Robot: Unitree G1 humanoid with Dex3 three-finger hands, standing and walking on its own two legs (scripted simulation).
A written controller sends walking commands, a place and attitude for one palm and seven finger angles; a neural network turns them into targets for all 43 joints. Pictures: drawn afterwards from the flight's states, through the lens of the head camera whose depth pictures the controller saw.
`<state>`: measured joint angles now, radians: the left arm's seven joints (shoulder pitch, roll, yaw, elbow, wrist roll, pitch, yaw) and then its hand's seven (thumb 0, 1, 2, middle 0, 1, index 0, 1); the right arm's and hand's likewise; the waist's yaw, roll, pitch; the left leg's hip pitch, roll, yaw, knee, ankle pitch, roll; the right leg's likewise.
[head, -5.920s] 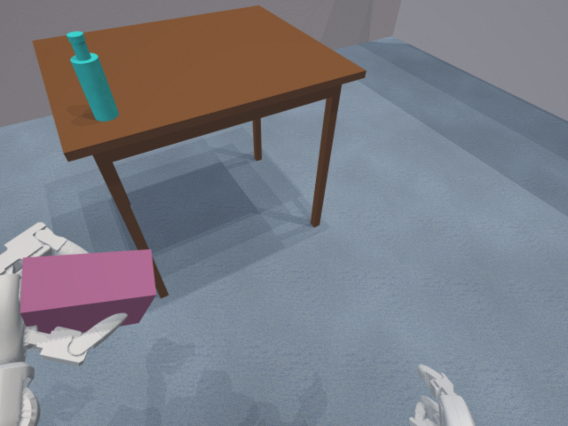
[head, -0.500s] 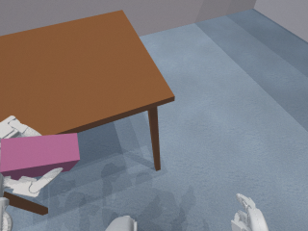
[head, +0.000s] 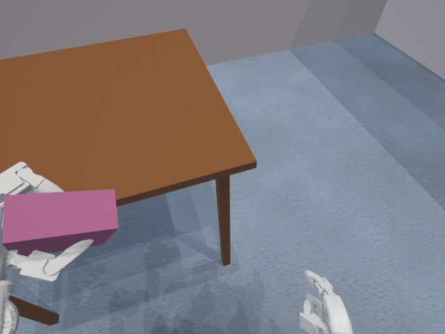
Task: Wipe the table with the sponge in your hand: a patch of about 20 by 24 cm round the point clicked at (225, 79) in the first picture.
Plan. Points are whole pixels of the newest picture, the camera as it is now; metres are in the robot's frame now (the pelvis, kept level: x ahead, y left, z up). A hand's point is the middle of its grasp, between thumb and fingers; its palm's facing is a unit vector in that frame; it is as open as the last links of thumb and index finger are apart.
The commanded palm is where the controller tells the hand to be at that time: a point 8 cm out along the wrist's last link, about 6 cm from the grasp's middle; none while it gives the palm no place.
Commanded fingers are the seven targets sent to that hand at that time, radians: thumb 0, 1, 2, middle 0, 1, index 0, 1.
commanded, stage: come to a stop and stand still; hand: left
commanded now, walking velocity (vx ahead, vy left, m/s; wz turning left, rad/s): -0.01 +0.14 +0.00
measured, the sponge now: (78, 223) +0.22 +0.21 +0.16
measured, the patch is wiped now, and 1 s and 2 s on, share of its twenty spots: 0.00 0.00 0.00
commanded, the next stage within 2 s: look again from close up in 0.94 s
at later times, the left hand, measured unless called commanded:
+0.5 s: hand (6, 277) +0.15 +0.25 +0.17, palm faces +0.45 -0.79 -0.42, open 9.2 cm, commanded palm +0.10 +0.28 +0.18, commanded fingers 0.00 0.10 1.30 -1.20 -1.60 -1.20 -1.60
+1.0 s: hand (7, 312) +0.12 +0.24 +0.16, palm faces +0.41 -0.81 -0.42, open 9.2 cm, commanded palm +0.06 +0.28 +0.18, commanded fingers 0.00 0.10 1.30 -1.20 -1.60 -1.20 -1.60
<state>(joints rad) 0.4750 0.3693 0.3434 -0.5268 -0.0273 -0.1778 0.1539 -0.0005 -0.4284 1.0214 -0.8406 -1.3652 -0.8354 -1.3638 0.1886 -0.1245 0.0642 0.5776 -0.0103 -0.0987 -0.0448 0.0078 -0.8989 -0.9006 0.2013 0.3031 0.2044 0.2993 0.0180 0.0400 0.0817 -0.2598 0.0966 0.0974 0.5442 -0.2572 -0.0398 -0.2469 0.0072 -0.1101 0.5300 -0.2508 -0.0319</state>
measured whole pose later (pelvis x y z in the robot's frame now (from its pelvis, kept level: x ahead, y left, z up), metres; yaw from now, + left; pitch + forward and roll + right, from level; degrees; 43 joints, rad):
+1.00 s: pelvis -0.09 -0.01 +0.00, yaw +1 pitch -2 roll +0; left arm 0.47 0.35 0.33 -0.45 -0.01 -0.17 0.16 0.00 -0.43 1.02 -0.84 -1.37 -0.83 -1.36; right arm 0.25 -0.22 0.01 0.62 -0.01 -0.08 -0.08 0.01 -0.90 -0.90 0.20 0.30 0.20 0.30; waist 0.00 0.01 0.05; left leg -0.26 0.02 0.02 0.48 -0.20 -0.01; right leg -0.29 0.02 -0.07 0.45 -0.13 -0.03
